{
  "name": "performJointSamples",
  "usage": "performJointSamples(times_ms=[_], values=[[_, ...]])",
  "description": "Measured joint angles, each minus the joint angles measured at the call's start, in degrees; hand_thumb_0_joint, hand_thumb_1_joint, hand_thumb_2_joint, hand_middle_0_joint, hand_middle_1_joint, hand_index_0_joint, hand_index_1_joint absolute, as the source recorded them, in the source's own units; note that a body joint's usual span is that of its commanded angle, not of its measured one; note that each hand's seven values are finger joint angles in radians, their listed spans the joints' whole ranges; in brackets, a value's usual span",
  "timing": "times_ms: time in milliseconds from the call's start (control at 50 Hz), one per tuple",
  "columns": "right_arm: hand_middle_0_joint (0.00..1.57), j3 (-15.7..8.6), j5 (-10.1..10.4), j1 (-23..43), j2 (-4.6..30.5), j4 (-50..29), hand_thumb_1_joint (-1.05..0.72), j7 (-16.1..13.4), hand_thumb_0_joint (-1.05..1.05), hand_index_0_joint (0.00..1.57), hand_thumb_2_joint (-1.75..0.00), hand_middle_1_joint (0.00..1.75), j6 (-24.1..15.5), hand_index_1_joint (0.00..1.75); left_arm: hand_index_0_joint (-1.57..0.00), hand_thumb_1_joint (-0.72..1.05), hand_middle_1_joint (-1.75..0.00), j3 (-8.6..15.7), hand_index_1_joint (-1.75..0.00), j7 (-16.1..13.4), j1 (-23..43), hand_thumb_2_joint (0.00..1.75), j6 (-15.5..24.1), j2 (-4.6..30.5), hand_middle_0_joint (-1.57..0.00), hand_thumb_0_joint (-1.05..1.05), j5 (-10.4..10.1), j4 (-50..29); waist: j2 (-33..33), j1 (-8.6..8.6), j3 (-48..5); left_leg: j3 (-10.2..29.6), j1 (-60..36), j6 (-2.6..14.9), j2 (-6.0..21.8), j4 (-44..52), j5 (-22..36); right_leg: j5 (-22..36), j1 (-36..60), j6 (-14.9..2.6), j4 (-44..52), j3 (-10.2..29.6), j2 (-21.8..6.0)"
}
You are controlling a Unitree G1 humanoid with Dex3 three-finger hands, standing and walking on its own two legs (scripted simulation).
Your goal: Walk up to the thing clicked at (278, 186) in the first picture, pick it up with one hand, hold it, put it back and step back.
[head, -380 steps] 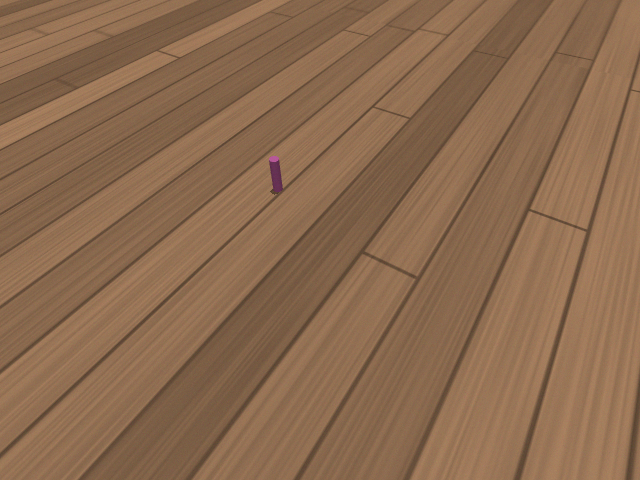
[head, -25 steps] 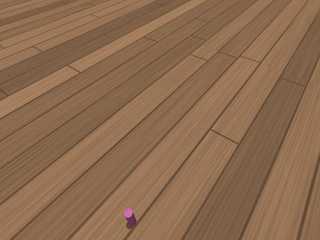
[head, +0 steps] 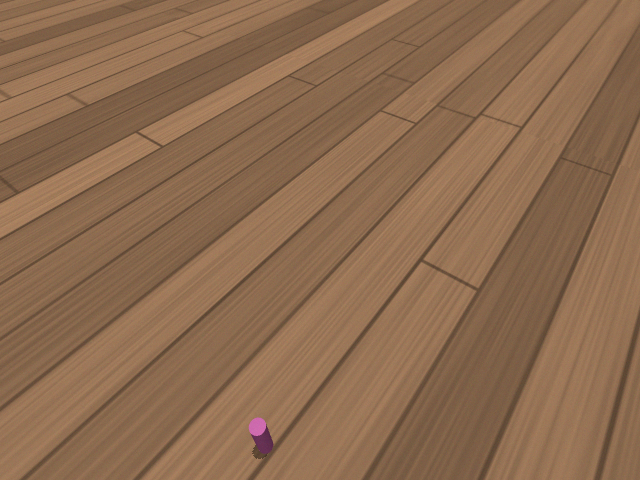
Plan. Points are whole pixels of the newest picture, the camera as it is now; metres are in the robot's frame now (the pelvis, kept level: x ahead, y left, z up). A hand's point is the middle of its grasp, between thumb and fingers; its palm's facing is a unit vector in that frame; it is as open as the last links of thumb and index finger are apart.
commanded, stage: stand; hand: left
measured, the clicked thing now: (261, 436) +0.36 +0.21 -0.69
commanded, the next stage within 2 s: go down in 0.40 s
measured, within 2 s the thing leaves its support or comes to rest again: neither
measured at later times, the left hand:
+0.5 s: hand out of the picture +0.07 +0.25 -0.16, palm faces -0.02 -0.94 -0.34, open 7.4 cm
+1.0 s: hand out of the picture +0.14 +0.28 -0.19, palm faces +0.06 -0.95 -0.31, open 15.7 cm
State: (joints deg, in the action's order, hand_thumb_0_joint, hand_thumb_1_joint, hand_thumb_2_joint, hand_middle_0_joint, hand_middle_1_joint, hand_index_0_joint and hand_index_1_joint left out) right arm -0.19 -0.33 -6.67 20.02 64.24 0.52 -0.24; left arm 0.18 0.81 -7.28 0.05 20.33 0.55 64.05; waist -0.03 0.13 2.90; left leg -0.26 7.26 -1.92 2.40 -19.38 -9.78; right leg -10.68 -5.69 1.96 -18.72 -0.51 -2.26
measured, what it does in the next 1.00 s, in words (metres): lowers itself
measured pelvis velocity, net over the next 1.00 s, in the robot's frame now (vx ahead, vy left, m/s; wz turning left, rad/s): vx -0.01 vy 0.01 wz -0.01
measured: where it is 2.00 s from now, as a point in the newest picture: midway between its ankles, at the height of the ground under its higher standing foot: outside the picture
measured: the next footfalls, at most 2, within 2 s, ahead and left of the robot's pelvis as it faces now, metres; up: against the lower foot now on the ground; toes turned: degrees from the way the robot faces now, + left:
none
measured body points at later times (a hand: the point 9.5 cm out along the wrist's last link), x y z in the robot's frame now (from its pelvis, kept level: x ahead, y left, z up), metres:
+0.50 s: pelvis +0.00 +0.00 +0.00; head +0.01 +0.00 +0.45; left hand +0.07 +0.30 -0.13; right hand +0.08 -0.30 -0.13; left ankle +0.01 +0.14 -0.75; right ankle +0.00 -0.14 -0.75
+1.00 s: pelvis -0.01 +0.01 -0.06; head +0.07 +0.02 +0.38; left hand +0.14 +0.33 -0.17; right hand +0.11 -0.26 -0.16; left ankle +0.01 +0.14 -0.75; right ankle +0.00 -0.14 -0.75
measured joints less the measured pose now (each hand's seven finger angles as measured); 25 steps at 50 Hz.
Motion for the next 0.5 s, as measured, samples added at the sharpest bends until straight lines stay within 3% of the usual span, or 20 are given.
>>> performJointSamples(times_ms=[500], values=[[0.21, 0.0, 0.1, 0.2, -0.1, -0.1, -0.91, 0.0, 0.01, 0.20, -0.90, 0.30, 0.0, 0.30, -0.20, 0.90, -0.30, 0.0, -0.30, -0.1, -0.1, 0.90, 0.1, 0.0, -0.20, 0.00, 0.0, -0.2, 0.0, 0.03, 0.0, 0.0, -0.2, 0.02, 0.0, -0.1, -0.4, -0.4, 0.3, 0.03, 0.0, -0.1, -0.1]])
